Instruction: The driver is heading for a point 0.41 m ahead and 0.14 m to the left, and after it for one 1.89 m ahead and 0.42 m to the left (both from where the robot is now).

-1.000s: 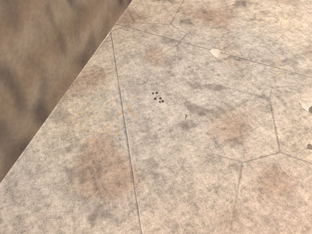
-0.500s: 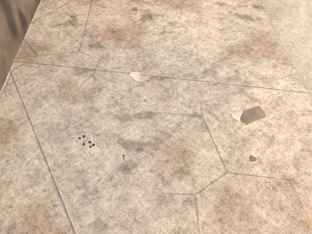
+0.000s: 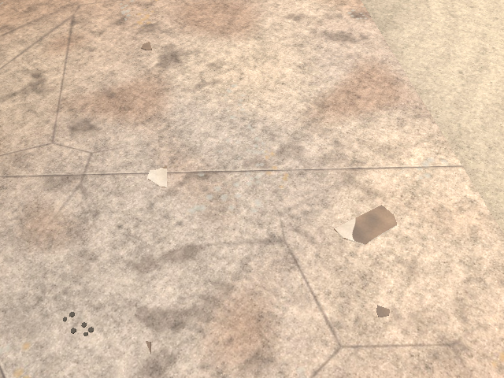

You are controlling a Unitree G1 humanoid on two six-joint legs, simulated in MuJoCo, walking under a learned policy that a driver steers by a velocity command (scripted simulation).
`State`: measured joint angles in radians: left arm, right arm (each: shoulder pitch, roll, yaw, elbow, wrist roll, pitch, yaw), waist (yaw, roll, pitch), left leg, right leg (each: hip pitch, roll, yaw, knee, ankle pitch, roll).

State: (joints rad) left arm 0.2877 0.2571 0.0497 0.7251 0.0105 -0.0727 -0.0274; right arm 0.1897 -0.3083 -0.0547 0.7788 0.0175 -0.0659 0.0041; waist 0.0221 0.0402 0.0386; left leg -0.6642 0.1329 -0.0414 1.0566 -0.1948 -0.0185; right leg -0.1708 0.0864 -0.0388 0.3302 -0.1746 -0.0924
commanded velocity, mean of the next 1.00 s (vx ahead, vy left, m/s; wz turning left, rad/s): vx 0.50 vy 0.00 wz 0.34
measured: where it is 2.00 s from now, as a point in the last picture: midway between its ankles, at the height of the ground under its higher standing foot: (205, 188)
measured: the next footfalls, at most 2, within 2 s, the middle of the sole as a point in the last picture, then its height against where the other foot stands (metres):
left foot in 0.32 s outside the picture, level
right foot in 0.78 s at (262, 311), level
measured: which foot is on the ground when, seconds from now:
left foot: up 0.00-0.30, down 0.32-0.80, up 0.82-1.00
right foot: down 0.00-0.32, up 0.34-0.76, down 0.78-1.00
